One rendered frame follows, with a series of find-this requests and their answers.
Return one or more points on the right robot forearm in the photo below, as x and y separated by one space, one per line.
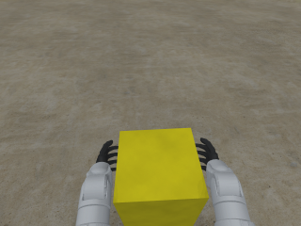
227 195

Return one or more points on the robot left hand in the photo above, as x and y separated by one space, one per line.
105 155

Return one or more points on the left robot forearm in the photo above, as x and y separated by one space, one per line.
95 197

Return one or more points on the carton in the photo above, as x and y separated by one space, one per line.
159 179

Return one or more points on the robot right hand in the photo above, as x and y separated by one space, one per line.
209 153

